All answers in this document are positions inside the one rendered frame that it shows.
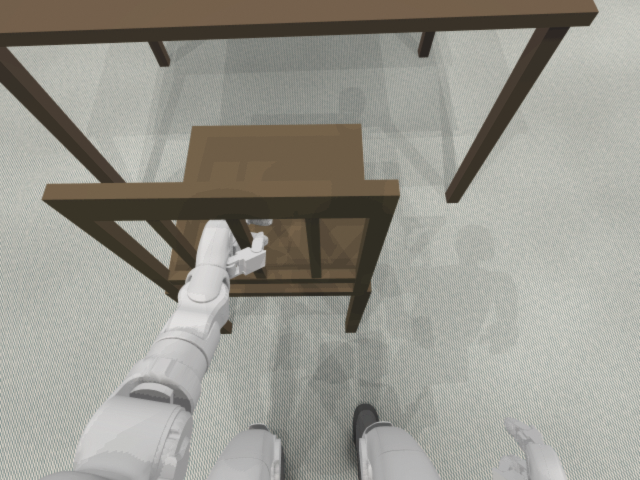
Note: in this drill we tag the robot right hand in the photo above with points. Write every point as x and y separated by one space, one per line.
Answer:
542 462

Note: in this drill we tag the robot left hand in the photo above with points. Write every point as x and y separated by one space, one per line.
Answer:
218 244

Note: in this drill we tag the left robot upper arm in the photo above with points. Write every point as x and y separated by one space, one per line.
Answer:
134 439

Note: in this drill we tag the robot left forearm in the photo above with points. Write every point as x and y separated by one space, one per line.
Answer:
174 367

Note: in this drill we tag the robot left shin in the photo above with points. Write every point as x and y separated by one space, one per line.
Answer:
258 426

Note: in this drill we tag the right robot thigh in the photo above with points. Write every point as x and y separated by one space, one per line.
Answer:
391 453

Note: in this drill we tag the table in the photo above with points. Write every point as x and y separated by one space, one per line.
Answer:
65 22

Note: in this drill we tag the chair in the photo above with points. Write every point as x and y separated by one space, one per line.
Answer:
329 223

